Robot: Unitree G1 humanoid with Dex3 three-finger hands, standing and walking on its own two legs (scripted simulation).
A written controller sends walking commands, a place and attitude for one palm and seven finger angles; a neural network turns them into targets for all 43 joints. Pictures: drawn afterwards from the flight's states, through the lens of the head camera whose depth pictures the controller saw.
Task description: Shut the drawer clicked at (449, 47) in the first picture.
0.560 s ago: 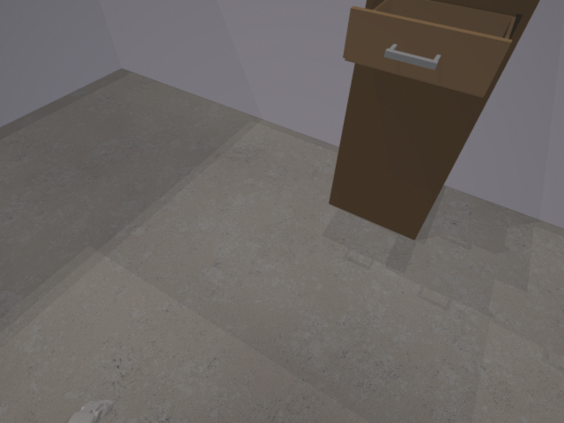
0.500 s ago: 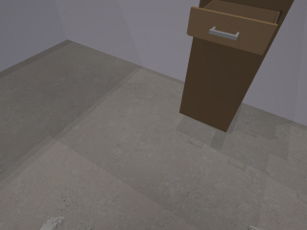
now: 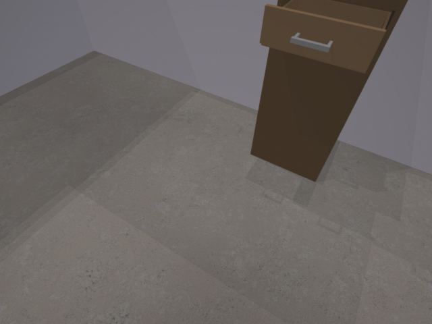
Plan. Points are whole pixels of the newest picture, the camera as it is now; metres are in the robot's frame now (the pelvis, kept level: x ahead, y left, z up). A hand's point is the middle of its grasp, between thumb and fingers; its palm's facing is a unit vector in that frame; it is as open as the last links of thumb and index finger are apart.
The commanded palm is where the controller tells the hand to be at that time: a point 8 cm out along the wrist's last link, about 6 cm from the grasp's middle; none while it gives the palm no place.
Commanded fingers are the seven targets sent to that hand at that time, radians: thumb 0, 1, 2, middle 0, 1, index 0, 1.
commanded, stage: stand and wait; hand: left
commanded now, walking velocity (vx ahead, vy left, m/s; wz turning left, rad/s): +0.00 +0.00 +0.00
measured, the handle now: (311, 41) +0.94 -0.26 +0.10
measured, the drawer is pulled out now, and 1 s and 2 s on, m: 0.20 0.20 0.20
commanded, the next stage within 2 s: look at it before walking up in 0.26 s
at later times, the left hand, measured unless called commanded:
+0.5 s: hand out of the picture +0.07 +0.24 -0.15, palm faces -0.04 -0.94 -0.33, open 7.4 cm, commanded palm none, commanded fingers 0.00 0.90 0.90 -0.20 -0.30 -0.20 -0.30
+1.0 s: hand out of the picture +0.08 +0.24 -0.15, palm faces -0.04 -0.94 -0.34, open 7.4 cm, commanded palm none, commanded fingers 0.00 0.90 0.90 -0.20 -0.30 -0.20 -0.30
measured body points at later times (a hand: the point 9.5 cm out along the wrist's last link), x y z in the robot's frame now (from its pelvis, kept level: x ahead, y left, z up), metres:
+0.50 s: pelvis -0.01 +0.00 +0.00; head +0.00 +0.00 +0.45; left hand +0.08 +0.29 -0.13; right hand +0.07 -0.30 -0.13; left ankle +0.00 +0.12 -0.74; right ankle +0.00 -0.13 -0.74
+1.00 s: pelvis +0.00 -0.01 +0.00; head +0.01 -0.01 +0.45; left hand +0.08 +0.29 -0.13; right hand +0.08 -0.31 -0.13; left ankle +0.00 +0.12 -0.74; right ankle +0.00 -0.13 -0.74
